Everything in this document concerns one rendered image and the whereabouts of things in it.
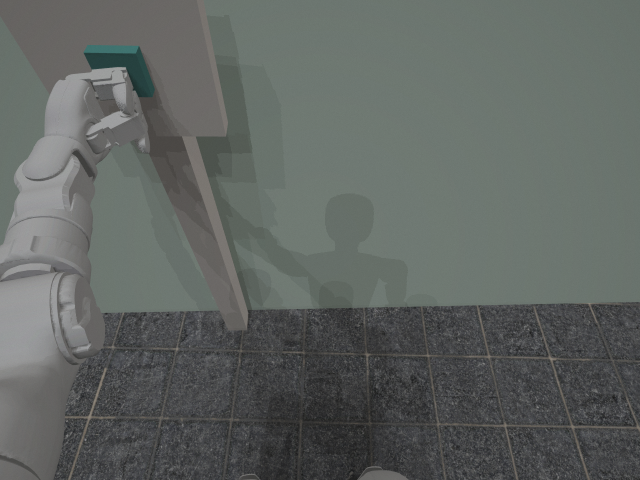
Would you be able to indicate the panel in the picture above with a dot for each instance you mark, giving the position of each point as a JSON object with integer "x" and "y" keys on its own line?
{"x": 175, "y": 41}

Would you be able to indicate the button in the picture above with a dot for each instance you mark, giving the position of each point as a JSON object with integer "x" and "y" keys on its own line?
{"x": 110, "y": 56}

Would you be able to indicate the left robot forearm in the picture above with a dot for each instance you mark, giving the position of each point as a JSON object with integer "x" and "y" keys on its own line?
{"x": 51, "y": 226}

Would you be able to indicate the left robot hand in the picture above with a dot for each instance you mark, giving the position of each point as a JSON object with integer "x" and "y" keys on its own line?
{"x": 73, "y": 111}

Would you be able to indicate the left robot upper arm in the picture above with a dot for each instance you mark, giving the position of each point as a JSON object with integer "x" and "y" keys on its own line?
{"x": 49, "y": 325}

